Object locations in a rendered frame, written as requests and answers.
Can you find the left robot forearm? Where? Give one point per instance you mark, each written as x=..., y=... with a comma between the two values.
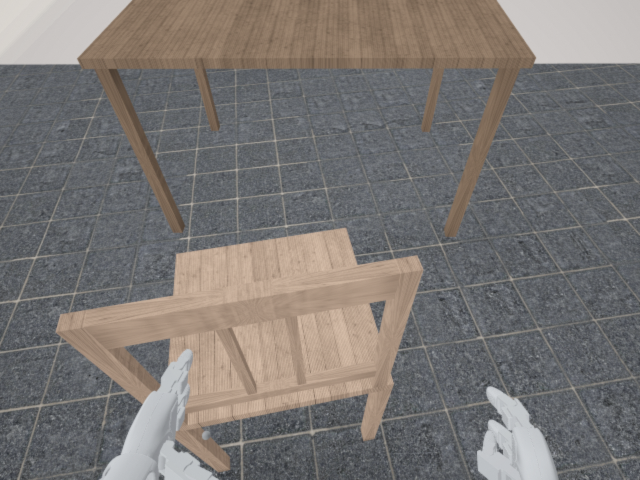
x=131, y=466

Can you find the chair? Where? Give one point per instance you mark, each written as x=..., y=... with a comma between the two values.
x=273, y=325

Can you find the table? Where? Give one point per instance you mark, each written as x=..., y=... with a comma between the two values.
x=309, y=34

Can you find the robot right hand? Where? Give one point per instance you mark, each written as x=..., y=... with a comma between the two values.
x=526, y=455

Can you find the robot left hand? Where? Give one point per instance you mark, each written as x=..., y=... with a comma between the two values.
x=160, y=416

